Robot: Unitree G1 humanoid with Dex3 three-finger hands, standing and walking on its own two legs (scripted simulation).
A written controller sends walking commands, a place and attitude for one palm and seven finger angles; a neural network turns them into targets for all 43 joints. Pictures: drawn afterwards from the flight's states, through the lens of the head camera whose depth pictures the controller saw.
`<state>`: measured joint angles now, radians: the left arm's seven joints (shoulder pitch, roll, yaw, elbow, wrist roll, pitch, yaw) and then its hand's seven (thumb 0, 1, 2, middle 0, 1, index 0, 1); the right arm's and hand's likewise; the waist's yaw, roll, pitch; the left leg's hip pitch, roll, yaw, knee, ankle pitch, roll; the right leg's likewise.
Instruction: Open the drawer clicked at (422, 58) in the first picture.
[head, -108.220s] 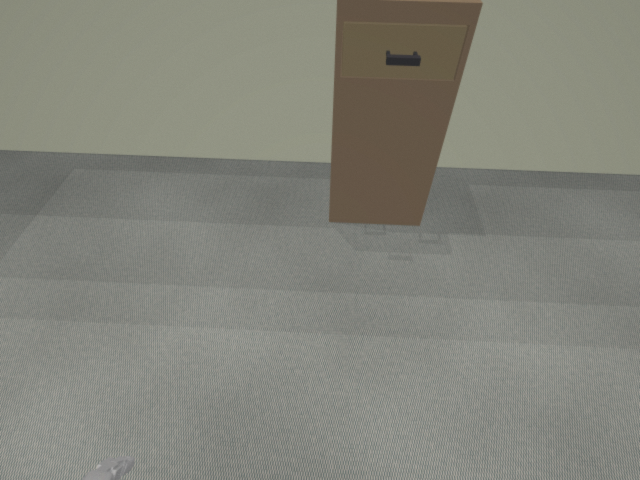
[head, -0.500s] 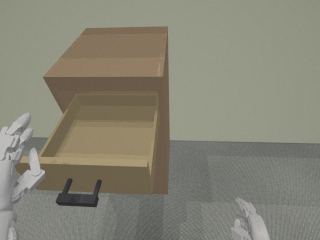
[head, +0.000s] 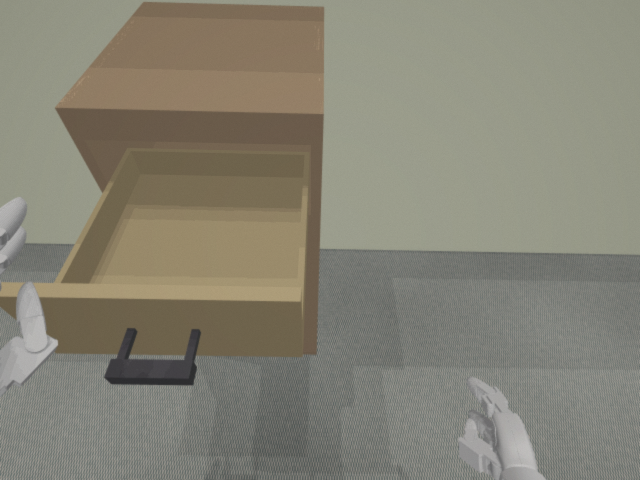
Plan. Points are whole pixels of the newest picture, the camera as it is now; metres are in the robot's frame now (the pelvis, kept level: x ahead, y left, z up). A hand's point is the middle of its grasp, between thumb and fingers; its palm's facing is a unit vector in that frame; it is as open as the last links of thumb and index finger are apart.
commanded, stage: step back with the hand held close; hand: left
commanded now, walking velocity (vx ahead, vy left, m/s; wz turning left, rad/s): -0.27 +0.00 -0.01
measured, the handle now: (157, 354) +0.26 +0.23 +0.00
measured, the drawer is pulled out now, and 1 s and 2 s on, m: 0.30 0.30 0.30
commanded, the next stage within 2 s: stop stepping back and stand still in 0.76 s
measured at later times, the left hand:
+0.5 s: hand out of the picture +0.08 +0.23 +0.18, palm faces +0.40 -0.80 -0.44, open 7.4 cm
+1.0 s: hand out of the picture -0.07 +0.20 +0.18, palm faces +0.35 -0.81 -0.47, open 7.4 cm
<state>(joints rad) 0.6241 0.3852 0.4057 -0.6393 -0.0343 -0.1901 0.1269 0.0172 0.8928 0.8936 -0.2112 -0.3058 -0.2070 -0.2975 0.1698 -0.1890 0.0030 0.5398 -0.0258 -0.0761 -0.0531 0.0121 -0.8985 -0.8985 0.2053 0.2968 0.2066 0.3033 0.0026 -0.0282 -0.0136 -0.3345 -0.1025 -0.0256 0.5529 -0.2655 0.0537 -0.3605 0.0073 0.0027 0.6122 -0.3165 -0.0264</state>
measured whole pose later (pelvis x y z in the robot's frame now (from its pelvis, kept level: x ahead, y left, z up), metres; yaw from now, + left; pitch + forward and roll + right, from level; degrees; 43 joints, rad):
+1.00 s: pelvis -0.28 -0.03 +0.00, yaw -2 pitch +1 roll +0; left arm 0.62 0.41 0.42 -0.65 -0.05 -0.18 0.15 0.01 0.90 0.89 -0.21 -0.31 -0.20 -0.30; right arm 0.19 -0.14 0.03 0.58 0.01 -0.14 -0.02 0.01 -0.90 -0.90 0.21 0.30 0.21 0.30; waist -0.02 -0.03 0.01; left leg -0.44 0.08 0.06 0.55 -0.17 -0.02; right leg -0.27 -0.02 -0.06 0.61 -0.43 0.00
